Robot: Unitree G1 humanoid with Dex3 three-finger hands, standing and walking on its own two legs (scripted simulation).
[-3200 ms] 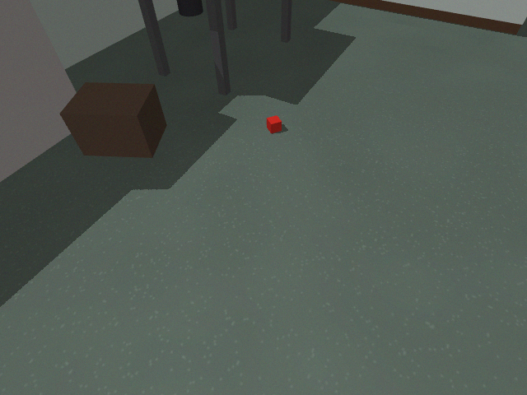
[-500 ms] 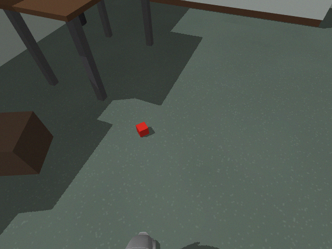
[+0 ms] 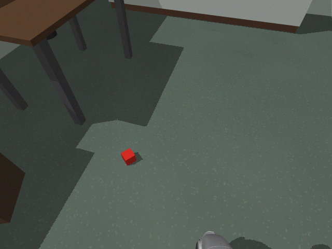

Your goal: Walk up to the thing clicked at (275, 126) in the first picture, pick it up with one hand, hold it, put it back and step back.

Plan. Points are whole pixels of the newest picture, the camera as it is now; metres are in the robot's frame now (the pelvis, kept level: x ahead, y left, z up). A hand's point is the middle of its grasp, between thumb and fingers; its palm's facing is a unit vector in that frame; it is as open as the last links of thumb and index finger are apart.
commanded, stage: walk up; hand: left
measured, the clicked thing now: (128, 156) +0.78 +0.26 -0.74
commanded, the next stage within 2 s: none
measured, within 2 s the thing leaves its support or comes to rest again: neither
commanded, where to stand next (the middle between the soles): +0.42 +0.01 m, yaw +1 degrees
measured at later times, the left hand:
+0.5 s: hand (68, 234) +0.20 +0.29 -0.15, palm faces +0.01 -0.93 -0.36, open 7.4 cm
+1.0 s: hand (86, 170) +0.39 +0.27 -0.15, palm faces -0.05 -0.91 -0.41, open 7.4 cm
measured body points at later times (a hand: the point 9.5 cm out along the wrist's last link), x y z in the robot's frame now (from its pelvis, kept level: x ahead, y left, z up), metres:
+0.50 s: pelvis +0.17 +0.01 -0.01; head +0.18 +0.02 +0.44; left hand +0.20 +0.34 -0.12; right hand +0.24 -0.32 -0.11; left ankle +0.26 +0.14 -0.74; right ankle +0.14 -0.13 -0.74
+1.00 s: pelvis +0.31 +0.00 -0.02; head +0.34 -0.02 +0.43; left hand +0.39 +0.32 -0.12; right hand +0.34 -0.32 -0.14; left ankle +0.27 +0.14 -0.73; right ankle +0.39 -0.12 -0.74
